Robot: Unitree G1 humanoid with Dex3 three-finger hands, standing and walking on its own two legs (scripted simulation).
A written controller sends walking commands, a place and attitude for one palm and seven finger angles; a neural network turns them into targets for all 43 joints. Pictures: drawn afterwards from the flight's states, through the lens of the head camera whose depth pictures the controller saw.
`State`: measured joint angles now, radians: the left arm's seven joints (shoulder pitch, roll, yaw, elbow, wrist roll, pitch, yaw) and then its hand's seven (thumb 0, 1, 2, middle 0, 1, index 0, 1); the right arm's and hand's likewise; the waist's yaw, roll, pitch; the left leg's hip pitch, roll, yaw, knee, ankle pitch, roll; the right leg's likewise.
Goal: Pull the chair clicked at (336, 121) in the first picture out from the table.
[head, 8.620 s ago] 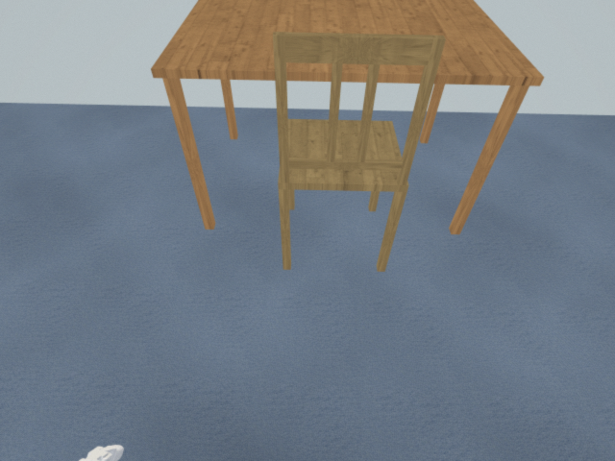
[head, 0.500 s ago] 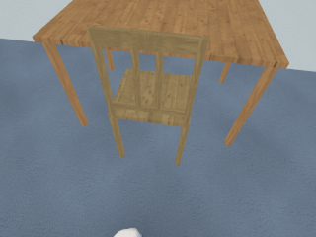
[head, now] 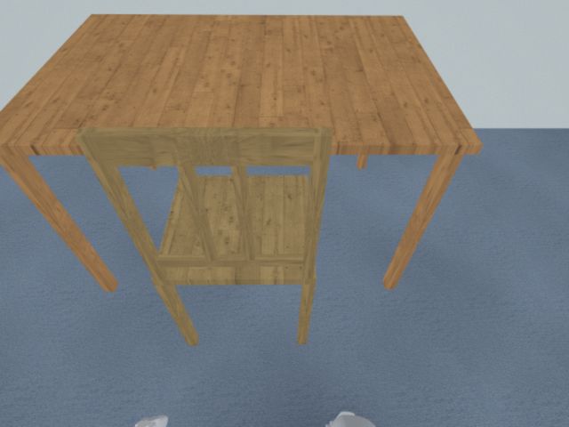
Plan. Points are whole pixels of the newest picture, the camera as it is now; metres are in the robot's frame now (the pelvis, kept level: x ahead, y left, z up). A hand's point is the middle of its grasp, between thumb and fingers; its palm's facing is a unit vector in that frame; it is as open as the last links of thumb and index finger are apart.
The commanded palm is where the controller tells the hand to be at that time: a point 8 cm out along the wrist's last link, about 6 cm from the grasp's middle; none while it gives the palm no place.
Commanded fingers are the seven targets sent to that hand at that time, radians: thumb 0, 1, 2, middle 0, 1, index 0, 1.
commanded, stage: come to a stop and stand still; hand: left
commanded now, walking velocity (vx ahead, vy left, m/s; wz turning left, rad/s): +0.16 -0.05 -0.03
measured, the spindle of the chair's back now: (200, 217) +0.52 +0.18 -0.07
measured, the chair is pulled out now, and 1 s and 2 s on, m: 0.00 0.00 0.00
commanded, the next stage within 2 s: look again from close up in 1.32 s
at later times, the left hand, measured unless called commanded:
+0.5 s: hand out of the picture +0.09 +0.20 -0.18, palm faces +0.06 -0.98 -0.21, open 7.4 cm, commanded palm none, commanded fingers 0.00 0.90 0.90 -0.20 -0.30 -0.20 -0.30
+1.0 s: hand out of the picture +0.00 +0.16 -0.17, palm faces -0.02 -0.98 -0.22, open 7.4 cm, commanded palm none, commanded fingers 0.00 0.90 0.90 -0.20 -0.30 -0.20 -0.30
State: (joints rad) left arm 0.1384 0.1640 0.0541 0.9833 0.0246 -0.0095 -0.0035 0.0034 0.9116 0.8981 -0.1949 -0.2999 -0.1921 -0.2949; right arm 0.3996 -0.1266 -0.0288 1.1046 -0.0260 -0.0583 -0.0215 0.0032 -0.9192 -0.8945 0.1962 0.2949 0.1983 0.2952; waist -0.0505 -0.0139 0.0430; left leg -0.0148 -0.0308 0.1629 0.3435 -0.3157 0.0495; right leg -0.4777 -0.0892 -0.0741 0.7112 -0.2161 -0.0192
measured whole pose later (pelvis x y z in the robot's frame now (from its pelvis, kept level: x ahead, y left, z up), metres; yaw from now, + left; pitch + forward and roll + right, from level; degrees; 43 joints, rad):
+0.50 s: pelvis +0.04 +0.02 -0.01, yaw -1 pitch -2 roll +0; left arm 0.19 0.17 0.05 1.04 0.02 0.03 0.04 0.00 0.91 0.90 -0.20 -0.30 -0.20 -0.30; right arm 0.19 -0.17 -0.05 1.03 -0.01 0.01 -0.03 0.01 -0.93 -0.89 0.19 0.29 0.20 0.29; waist 0.02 -0.02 0.06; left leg -0.25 0.01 0.04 0.56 -0.28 0.01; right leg -0.34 -0.07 -0.07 0.58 -0.23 0.01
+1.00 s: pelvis +0.01 -0.01 +0.00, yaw -1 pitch -1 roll -1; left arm 0.34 0.12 -0.01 1.10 0.02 -0.03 0.05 0.01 0.91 0.90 -0.20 -0.30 -0.20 -0.30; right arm 0.26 -0.18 -0.02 1.07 -0.01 0.01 -0.02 0.01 -0.92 -0.89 0.20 0.29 0.20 0.30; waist -0.03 0.05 0.05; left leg -0.29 0.05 0.02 0.55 -0.24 0.00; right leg -0.13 0.05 -0.04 0.47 -0.33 -0.04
